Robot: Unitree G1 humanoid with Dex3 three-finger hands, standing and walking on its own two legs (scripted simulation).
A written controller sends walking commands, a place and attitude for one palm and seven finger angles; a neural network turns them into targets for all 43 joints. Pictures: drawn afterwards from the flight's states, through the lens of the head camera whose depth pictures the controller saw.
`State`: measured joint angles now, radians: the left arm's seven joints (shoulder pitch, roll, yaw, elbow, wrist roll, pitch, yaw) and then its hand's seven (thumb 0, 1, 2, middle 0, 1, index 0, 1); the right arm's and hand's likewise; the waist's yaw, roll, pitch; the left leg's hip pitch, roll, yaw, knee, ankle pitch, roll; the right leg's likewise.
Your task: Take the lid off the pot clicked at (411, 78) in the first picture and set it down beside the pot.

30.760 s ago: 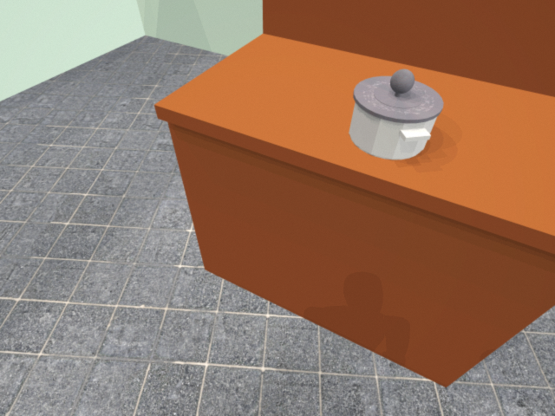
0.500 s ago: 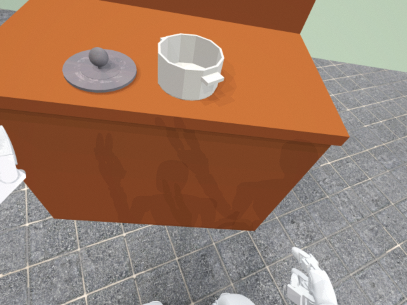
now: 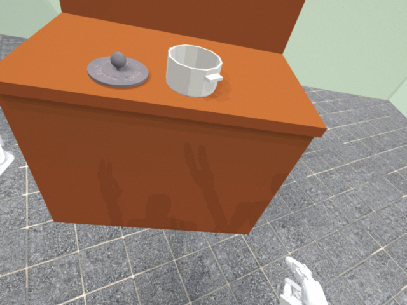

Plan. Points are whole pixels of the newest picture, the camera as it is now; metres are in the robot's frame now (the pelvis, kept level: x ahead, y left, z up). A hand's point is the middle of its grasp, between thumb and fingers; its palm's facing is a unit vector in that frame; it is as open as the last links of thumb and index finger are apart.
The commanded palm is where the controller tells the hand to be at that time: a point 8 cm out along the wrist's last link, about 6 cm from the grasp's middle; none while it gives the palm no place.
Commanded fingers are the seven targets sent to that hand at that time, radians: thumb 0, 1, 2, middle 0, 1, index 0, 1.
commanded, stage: stop stepping back and stand still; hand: left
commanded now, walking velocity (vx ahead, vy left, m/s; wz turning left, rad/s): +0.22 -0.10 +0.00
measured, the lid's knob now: (118, 60) +0.76 +0.28 +0.10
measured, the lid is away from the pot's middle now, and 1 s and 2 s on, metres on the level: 0.23 0.23 0.23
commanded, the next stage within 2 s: let the arm hang, fingers relaxed in 1.12 s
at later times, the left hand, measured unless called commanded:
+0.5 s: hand out of the picture +0.13 +0.17 -0.18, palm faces +0.08 -0.99 -0.10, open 7.4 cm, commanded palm none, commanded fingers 0.00 0.90 0.90 -0.20 -0.30 -0.20 -0.30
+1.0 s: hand out of the picture +0.13 +0.18 -0.17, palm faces +0.13 -0.97 -0.21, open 7.3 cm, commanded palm none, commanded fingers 0.00 0.90 0.90 -0.20 -0.30 -0.20 -0.30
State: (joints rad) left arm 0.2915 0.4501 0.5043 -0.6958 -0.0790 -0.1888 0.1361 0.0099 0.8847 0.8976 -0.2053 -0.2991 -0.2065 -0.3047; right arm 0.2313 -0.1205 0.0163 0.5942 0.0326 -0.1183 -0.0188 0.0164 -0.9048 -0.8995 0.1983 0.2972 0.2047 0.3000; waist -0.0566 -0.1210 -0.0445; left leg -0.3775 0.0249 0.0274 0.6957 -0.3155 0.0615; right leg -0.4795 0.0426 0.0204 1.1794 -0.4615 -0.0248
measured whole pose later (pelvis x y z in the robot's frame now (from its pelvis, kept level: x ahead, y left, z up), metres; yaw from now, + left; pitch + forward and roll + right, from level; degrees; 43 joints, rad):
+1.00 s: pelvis +0.11 +0.00 +0.01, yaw +6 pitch +1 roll -1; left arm 0.22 0.15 0.03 1.04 0.01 0.00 0.05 0.00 0.91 0.90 -0.20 -0.30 -0.20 -0.30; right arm 0.30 -0.12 -0.06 1.03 0.00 0.01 -0.05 0.02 -0.94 -0.90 0.20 0.30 0.21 0.30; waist -0.02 0.01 0.06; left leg -0.16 0.01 0.05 0.54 -0.40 0.02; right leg -0.19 0.03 0.02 0.53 -0.37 -0.01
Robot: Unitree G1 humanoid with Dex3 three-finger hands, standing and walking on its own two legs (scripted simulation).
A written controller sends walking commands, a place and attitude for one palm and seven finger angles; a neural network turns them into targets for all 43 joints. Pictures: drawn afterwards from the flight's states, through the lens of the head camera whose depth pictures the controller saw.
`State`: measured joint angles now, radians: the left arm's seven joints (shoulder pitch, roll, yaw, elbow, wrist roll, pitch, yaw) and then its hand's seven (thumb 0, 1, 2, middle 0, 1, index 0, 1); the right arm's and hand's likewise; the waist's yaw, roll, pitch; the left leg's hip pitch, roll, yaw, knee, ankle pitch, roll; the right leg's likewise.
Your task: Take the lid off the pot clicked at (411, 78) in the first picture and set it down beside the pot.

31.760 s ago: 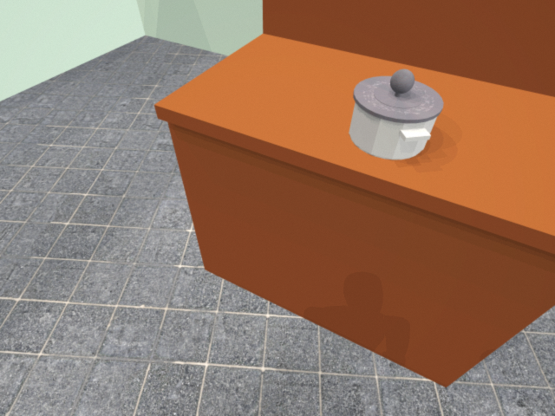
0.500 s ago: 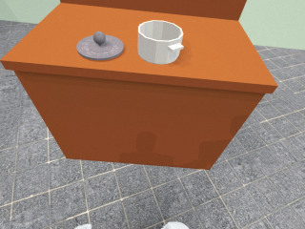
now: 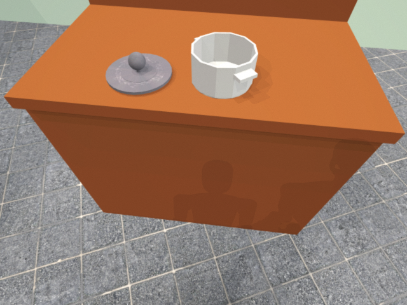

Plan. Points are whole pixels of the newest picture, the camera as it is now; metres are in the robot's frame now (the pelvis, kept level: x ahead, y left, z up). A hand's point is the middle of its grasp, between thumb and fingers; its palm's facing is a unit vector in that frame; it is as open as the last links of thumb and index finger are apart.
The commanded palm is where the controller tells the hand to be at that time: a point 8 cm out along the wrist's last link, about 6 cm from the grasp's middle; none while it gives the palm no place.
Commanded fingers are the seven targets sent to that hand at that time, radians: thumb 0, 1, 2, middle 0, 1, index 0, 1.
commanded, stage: stop stepping back and stand still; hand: left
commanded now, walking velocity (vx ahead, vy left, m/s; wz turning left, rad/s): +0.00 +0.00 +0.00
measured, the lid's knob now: (136, 61) +0.68 +0.21 +0.09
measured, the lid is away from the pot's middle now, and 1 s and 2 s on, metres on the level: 0.23 0.23 0.23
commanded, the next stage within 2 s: let the arm hang, fingers relaxed in 0.12 s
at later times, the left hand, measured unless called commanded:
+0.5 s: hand out of the picture +0.04 +0.17 -0.17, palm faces +0.02 -0.98 -0.21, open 7.3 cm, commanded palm none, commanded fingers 0.00 0.90 0.90 -0.20 -0.30 -0.20 -0.30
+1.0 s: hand out of the picture -0.01 +0.16 -0.17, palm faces +0.03 -0.98 -0.19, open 7.3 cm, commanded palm none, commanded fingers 0.00 0.90 0.90 -0.20 -0.30 -0.20 -0.30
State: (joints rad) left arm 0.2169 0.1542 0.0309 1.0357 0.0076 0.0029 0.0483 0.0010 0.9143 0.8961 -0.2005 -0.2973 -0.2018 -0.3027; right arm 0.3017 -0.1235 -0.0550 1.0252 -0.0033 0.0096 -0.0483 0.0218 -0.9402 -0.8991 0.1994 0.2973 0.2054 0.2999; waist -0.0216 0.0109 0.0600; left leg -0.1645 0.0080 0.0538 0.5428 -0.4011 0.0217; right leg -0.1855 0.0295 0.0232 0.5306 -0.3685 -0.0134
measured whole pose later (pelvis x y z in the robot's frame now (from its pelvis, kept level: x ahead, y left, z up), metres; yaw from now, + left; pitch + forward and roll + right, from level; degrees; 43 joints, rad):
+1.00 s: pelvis -0.02 -0.01 +0.01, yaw -1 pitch +0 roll -1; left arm 0.26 0.14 0.03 1.11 0.01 0.00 0.05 0.01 0.93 0.90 -0.20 -0.30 -0.20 -0.30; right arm 0.31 -0.10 -0.04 1.08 0.00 0.00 -0.05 0.01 -0.91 -0.90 0.20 0.30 0.20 0.30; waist -0.01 0.00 0.06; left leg -0.12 0.02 0.06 0.47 -0.35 0.01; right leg -0.15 0.04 0.03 0.46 -0.31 -0.02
